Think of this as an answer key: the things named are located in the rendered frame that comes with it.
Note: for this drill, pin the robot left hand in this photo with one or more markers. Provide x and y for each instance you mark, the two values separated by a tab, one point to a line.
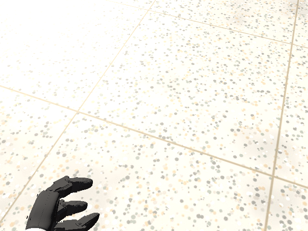
48	210

